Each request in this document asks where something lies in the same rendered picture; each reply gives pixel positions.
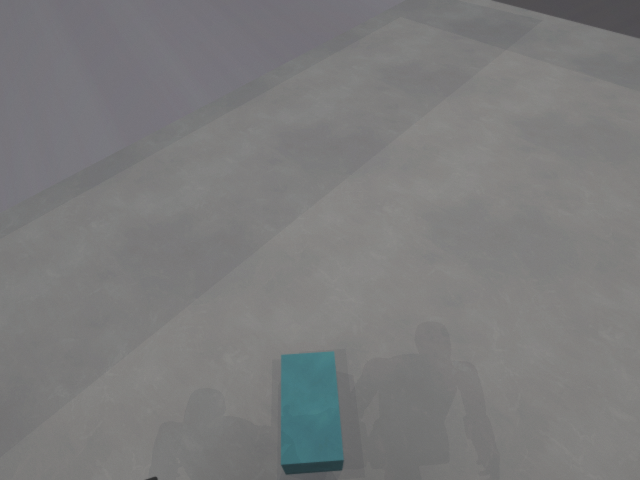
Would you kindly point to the carton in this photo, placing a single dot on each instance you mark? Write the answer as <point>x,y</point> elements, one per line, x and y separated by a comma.
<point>311,439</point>

